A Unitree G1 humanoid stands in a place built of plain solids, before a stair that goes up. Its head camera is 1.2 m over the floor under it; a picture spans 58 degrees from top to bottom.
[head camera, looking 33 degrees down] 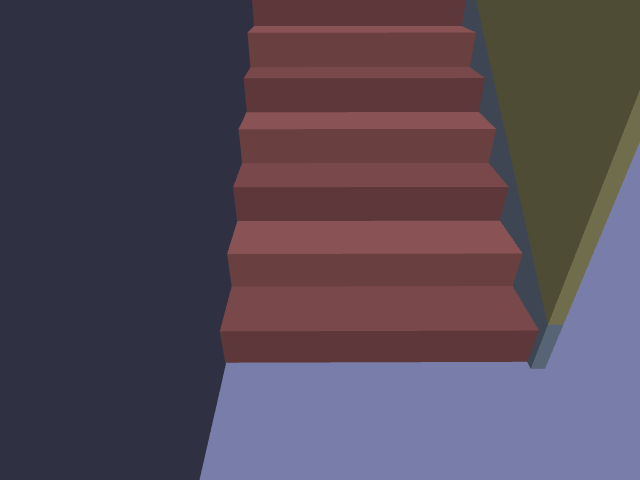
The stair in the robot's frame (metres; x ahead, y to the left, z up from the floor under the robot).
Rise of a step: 0.15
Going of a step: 0.24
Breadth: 1.07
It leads straight ahead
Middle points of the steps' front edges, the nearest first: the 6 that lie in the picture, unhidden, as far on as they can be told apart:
1.05 -0.20 0.15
1.29 -0.20 0.31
1.52 -0.20 0.46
1.76 -0.20 0.61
1.99 -0.20 0.76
2.23 -0.20 0.91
